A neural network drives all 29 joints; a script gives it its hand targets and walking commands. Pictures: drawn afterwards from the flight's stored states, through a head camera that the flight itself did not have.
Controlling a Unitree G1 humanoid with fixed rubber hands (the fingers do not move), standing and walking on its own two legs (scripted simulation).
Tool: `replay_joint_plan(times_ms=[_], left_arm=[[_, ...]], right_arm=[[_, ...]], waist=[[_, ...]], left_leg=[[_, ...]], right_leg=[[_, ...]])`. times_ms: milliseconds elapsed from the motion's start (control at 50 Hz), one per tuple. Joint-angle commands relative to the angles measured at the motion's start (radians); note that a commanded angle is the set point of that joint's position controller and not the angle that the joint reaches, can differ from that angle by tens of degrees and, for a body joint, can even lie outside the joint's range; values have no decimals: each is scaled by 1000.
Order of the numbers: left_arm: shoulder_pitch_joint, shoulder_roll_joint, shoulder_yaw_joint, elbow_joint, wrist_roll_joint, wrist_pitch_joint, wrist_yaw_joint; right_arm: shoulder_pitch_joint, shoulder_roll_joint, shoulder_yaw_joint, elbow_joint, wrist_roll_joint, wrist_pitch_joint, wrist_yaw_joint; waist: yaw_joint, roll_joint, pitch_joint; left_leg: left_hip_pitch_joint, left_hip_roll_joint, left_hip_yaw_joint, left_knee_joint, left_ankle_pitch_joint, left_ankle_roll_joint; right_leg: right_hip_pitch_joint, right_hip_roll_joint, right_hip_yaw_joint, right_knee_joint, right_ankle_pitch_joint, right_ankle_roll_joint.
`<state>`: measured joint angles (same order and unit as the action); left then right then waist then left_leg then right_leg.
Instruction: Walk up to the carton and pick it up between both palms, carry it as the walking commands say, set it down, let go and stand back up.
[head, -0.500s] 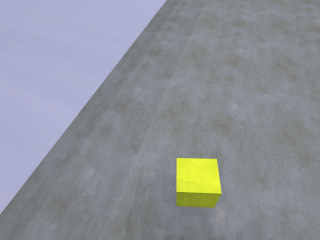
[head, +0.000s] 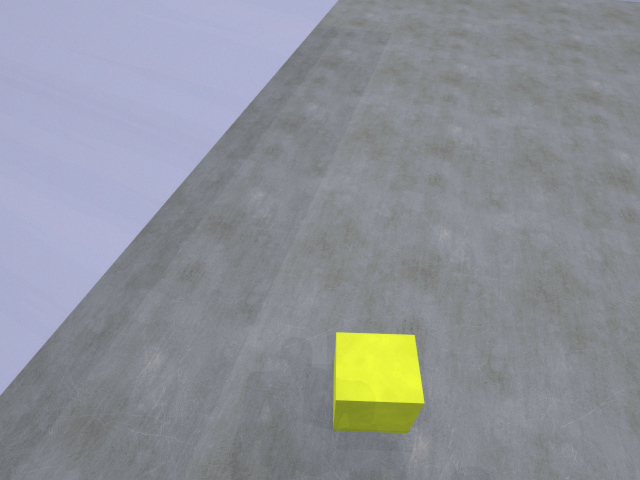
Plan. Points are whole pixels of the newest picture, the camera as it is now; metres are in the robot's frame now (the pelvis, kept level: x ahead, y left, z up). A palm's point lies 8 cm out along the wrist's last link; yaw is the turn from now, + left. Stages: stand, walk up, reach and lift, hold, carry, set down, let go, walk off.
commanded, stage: walk up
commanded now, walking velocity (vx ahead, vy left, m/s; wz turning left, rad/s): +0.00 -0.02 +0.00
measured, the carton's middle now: (372, 383) +0.50 -0.09 -0.65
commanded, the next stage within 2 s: stand in 1.58 s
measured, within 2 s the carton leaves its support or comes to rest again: neither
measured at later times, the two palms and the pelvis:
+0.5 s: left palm out of the picture -0.01 +0.18 -0.15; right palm out of the picture -0.03 -0.26 -0.14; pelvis +0.00 -0.03 +0.00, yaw +1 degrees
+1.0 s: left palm out of the picture +0.08 +0.09 -0.13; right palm out of the picture +0.03 -0.36 -0.15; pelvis +0.07 -0.14 +0.00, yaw -1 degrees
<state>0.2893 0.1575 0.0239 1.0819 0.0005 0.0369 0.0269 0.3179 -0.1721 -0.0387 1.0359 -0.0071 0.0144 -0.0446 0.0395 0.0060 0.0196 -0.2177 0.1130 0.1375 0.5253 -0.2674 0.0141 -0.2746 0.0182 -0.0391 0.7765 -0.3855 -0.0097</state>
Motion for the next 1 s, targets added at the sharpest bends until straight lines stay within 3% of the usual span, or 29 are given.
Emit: replay_joint_plan(times_ms=[0, 20, 40, 60, 120, 200, 240, 260, 320, 360, 400, 500, 520, 540, 560, 580, 600, 640, 660, 740, 800, 820, 840, 860, 880, 900, 940, 960, 980], left_arm=[[78, 8, 5, -3, 15, -23, 1], [95, 38, 6, 9, 22, -34, 2], [107, 98, 19, 18, 25, -41, 1], [88, 144, 16, -8, 21, -51, 4], [-16, 145, 7, -23, 27, -44, 6], [-26, 95, -14, -36, 29, -59, 6], [-21, 111, 0, -28, 20, -57, 5], [-1, 72, -14, -15, 15, -50, 6], [42, 44, -7, 2, -6, -57, 8], [41, 35, -13, -7, -4, -58, 5], [77, 60, -7, 13, -2, -66, 11], [52, 41, -11, 16, 3, -67, 14], [62, 35, 1, 12, 9, -54, 7], [-15, 114, 33, -37, 19, -33, -27], [-128, 118, 44, -88, 27, -17, -44], [-135, 109, 44, -110, 41, -9, -56], [-108, 74, 33, -99, 43, -15, -56], [-70, 68, 27, -95, 31, -25, -57], [-79, 79, 32, -88, 32, -21, -67], [-144, 88, 24, -134, 32, -26, -68], [-65, 77, 12, -81, 26, -43, -72], [25, 76, 5, -38, 32, -57, -63], [156, 152, 27, 19, 43, -89, -48], [248, 277, 50, 19, 59, -103, -30], [216, 277, 33, 25, 29, -95, -11], [145, 213, 23, 17, 10, -95, 1], [106, 134, 13, 9, 12, -92, 4], [88, 115, 10, 7, 18, -90, 8], [72, 103, 2, 12, 9, -83, 11]], right_arm=[[41, -104, -6, -10, -15, -5, -7], [58, -83, 3, -8, -18, -6, 5], [41, -57, 10, -13, -8, -4, 10], [32, -24, 15, -37, 0, -6, 7], [94, -65, -7, 5, -10, 13, 19], [176, -32, -8, 39, -19, 7, 24], [166, -26, -8, 51, -17, -3, 19], [100, -17, 1, 21, -16, -13, 13], [132, -12, 3, 62, -10, -32, 8], [103, -31, 1, 33, -13, -39, 10], [123, -41, 9, 66, -4, -53, 9], [109, -17, 12, 54, -4, -50, 3], [92, -5, 14, 25, -11, -47, 4], [271, -154, -33, 25, -33, -34, -10], [312, -219, -60, 57, -34, -22, -20], [263, -242, -64, 35, -31, -12, -26], [197, -207, -54, 16, -31, -13, -29], [170, -137, -28, 16, -28, -32, -15], [165, -147, -34, -7, -32, -37, -8], [207, -163, -38, -12, -42, -44, -1], [109, -190, -51, -35, -35, -42, 25], [113, -129, -43, -45, -32, -52, 32], [151, -88, -25, -13, -24, -56, 35], [142, -22, 1, -63, -22, -55, 28], [116, 10, 15, -55, -2, -33, 19], [98, -9, -1, -44, 6, -18, 17], [167, -38, -11, 1, 8, -4, 12], [160, -28, -9, 14, 1, -6, 17], [140, -28, -8, 45, 3, 5, 20]], waist=[[-17, 182, 85], [-19, 80, 4], [-21, -51, 12], [-26, -123, 7], [-61, -214, 116], [-78, -130, 23], [-72, -192, 5], [-58, -101, 65], [-35, -25, -9], [-21, 155, 24], [-23, 97, -55], [-37, -4, -60], [-38, 11, -84], [-130, 39, -69], [-148, 114, 79], [-127, 127, 154], [-102, 70, 160], [-76, 92, 211], [-82, 190, 198], [-112, 230, 141], [-56, 304, 118], [-12, 289, 47], [37, 51, -115], [53, -317, -183], [2, -273, -78], [-23, -158, -74], [-49, -195, -47], [-46, -146, -91], [-49, -155, -54]], left_leg=[[-101, 110, -159, -244, 45, 75], [-109, 86, -140, -219, -151, 59], [-147, 23, -90, -177, -123, 30], [-128, -26, -45, -83, -69, 2], [-17, -88, -31, 58, -120, -9], [2, -79, -52, 10, -71, -3], [45, -81, -16, -64, -64, -12], [57, -36, -62, -143, 36, -18], [63, 27, -119, -234, 112, -10], [39, 54, -142, -268, 231, -1], [112, 38, -99, -220, 368, 2], [95, 38, -120, -197, 299, 18], [117, 70, -101, -207, 149, 7], [311, 238, -398, -293, -341, 87], [262, 373, -542, -418, -502, 125], [159, 406, -523, -446, -543, 138], [119, 375, -475, -447, -489, 140], [52, 309, -374, -448, -345, 101], [10, 284, -319, -441, -308, 84], [66, 248, -259, -380, -114, 100], [-51, 160, -93, -269, 11, 60], [-76, 107, -51, -151, 30, 36], [-104, 41, -20, 96, -52, 13], [-262, -63, -6, 343, -314, -16], [-195, -46, -91, 328, -394, -33], [-137, -30, -145, 270, -330, -37], [-119, -48, -120, 241, -238, -55], [-123, -65, -83, 254, -225, -42], [-102, -50, -129, 207, -153, -28]], right_leg=[[117, -8, -59, -379, 121, 21], [195, -44, -17, -375, 107, -11], [177, -96, 65, -402, 63, -16], [120, -218, 206, -511, 56, -40], [-155, -243, 259, -665, -268, -66], [-39, -190, 196, -591, -141, -89], [2, -169, 161, -569, -170, -67], [-28, -167, 173, -570, -30, -53], [83, -143, 103, -452, 188, -36], [109, -114, 74, -408, 311, -28], [126, -118, 69, -396, 454, -33], [123, -135, 75, -403, 467, -32], [85, -122, 62, -345, 303, -32], [-237, -26, -19, -103, -32, -10], [-433, -64, -4, 63, -43, 26], [-460, -108, 55, 114, -7, 42], [-415, -116, 69, 120, 28, 47], [-397, -121, 53, 78, 98, 61], [-333, -120, 27, 65, 96, 77], [-269, -88, -27, -83, 81, 67], [0, -45, -136, -269, 87, 75], [172, -51, -125, -335, 149, 60], [367, -153, -6, -373, 192, 45], [422, -383, 344, -491, 274, -14], [296, -476, 410, -477, 845, -83], [243, -407, 250, -433, 1059, -108], [227, -311, 163, -452, 883, -67], [260, -288, 159, -469, 686, -88], [222, -268, 137, -497, 623, -63]])
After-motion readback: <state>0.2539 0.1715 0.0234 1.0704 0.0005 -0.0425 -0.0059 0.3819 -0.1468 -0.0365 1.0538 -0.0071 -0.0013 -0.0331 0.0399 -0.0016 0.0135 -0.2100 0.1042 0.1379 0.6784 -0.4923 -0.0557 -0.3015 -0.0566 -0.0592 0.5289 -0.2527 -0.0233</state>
